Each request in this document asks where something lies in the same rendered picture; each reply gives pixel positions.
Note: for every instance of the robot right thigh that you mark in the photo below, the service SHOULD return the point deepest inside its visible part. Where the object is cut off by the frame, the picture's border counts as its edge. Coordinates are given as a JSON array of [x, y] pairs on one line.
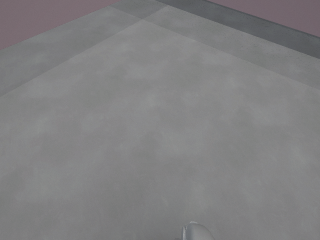
[[194, 231]]

